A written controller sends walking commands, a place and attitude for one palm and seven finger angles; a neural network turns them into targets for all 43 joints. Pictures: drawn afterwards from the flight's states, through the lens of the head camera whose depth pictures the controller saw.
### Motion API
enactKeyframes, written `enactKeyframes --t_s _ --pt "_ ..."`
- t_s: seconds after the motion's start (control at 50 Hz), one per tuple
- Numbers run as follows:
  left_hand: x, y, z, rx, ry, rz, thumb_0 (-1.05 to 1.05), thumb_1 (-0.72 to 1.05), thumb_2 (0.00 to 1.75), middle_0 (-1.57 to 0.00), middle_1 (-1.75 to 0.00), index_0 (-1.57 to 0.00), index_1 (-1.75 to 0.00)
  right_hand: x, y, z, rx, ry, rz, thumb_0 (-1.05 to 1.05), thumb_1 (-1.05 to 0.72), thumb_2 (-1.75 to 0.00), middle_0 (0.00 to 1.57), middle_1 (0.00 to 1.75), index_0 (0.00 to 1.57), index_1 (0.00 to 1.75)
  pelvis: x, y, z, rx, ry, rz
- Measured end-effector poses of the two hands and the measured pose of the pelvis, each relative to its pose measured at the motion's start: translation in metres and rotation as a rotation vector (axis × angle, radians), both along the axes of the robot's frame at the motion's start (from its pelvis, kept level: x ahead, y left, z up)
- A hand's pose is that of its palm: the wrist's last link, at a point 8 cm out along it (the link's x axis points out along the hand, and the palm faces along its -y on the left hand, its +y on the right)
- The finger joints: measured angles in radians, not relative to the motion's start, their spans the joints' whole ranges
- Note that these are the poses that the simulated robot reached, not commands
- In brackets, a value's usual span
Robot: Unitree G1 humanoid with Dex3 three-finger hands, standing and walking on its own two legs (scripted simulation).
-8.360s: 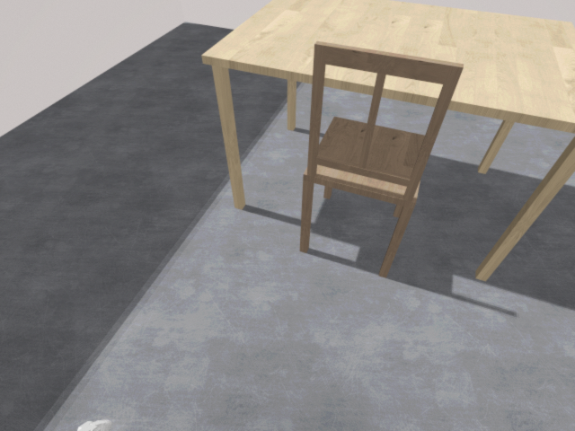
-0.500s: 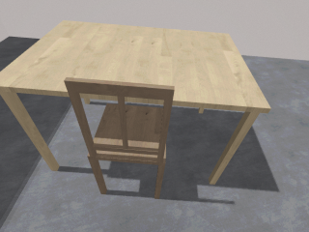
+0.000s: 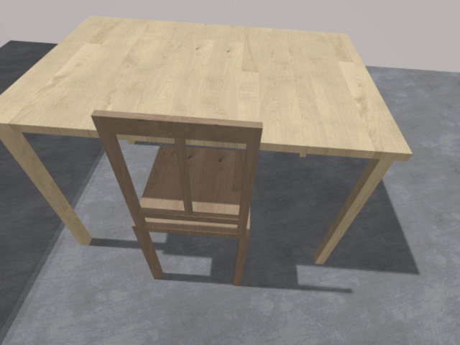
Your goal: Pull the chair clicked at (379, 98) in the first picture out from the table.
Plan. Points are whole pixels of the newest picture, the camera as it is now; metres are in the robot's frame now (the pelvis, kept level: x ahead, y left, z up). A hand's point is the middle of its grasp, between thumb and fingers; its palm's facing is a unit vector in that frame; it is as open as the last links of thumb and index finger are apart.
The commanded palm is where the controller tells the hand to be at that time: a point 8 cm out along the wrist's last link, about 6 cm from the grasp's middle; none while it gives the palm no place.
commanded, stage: look again from close up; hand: left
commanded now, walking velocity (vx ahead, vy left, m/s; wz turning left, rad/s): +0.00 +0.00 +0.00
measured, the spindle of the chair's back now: (185, 180) +0.51 +0.15 -0.08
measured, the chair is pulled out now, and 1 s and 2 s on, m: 0.00 0.00 0.00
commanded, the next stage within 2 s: shuffle to correct the standing spot in 0.74 s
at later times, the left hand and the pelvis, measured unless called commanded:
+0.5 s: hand out of the picture +0.02 +0.16 -0.18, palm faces +0.02 -0.99 -0.17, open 7.4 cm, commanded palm none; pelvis +0.02 -0.01 +0.00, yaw -1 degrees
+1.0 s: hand out of the picture +0.01 +0.15 -0.18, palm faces +0.02 -0.99 -0.15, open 7.4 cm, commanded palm none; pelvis +0.04 -0.01 +0.00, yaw -1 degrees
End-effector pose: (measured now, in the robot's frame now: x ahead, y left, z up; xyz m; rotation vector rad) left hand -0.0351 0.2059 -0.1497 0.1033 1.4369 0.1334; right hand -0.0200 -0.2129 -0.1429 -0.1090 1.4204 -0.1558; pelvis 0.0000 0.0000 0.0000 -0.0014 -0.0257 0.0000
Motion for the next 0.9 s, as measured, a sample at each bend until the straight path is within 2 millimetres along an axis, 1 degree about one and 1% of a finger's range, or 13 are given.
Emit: enactKeyframes --t_s 0.08,0.14,0.24,0.34,0.44,0.58,0.9 --pt "0.019 -0.004 -0.001 -0.006 -0.036 -0.009 0.00 0.91 0.89 -0.20 -0.30 -0.20 -0.29 0.010 0.002 0.000 0.006 -0.018 -0.002 0.01 -0.91 -0.90 0.20 0.30 0.20 0.30 0.004 -0.002 0.000 0.001 -0.003 -0.003" --pt "0.030 -0.005 -0.001 -0.001 -0.055 -0.019 0.01 0.91 0.89 -0.20 -0.30 -0.20 -0.29 0.016 0.000 0.000 0.000 -0.026 -0.001 0.01 -0.91 -0.90 0.20 0.30 0.20 0.30 0.007 -0.003 0.000 0.001 -0.006 -0.006" --pt "0.042 0.000 0.000 0.014 -0.070 -0.025 0.01 0.92 0.89 -0.20 -0.30 -0.20 -0.29 0.025 -0.006 0.001 -0.010 -0.040 -0.004 0.02 -0.92 -0.90 0.20 0.30 0.20 0.30 0.012 -0.004 0.001 0.001 -0.009 -0.011" --pt "0.049 0.004 0.002 0.023 -0.077 -0.027 0.01 0.91 0.89 -0.20 -0.30 -0.20 -0.29 0.032 -0.009 0.002 -0.015 -0.044 0.001 0.01 -0.91 -0.90 0.20 0.30 0.20 0.30 0.016 -0.005 0.002 0.001 -0.007 -0.011" --pt "0.052 0.004 0.003 0.023 -0.076 -0.025 0.01 0.91 0.89 -0.20 -0.30 -0.20 -0.29 0.037 -0.011 0.003 -0.018 -0.042 0.007 0.01 -0.91 -0.90 0.20 0.30 0.20 0.30 0.019 -0.005 0.002 0.000 -0.006 -0.009" --pt "0.050 0.001 0.002 0.013 -0.061 -0.022 0.00 0.91 0.89 -0.20 -0.30 -0.20 -0.29 0.040 -0.011 0.003 -0.020 -0.037 0.008 0.01 -0.91 -0.90 0.20 0.30 0.20 0.30 0.023 -0.005 0.003 0.000 -0.006 -0.011" --pt "0.046 0.000 0.002 0.005 -0.031 -0.012 0.00 0.91 0.89 -0.20 -0.30 -0.20 -0.29 0.038 -0.003 0.003 -0.011 -0.016 0.004 0.01 -0.91 -0.90 0.20 0.30 0.20 0.30 0.029 -0.003 0.004 0.000 -0.006 -0.011"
